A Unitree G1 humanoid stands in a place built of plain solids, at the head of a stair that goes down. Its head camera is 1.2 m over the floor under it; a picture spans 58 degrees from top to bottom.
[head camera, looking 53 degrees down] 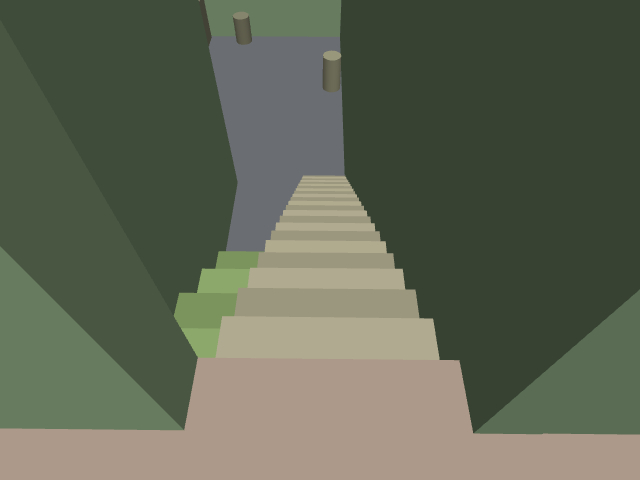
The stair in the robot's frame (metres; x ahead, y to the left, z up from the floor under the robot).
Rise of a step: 0.19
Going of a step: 0.23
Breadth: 0.75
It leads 1 degrees to the right of straight ahead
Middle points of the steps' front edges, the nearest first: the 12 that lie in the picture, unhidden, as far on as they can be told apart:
0.48 -0.02 0.00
0.71 -0.03 -0.19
0.94 -0.03 -0.39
1.17 -0.03 -0.58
1.40 -0.03 -0.77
1.63 -0.04 -0.97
1.86 -0.04 -1.16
2.09 -0.04 -1.35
2.32 -0.04 -1.55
2.55 -0.05 -1.74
2.78 -0.05 -1.93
3.01 -0.05 -2.12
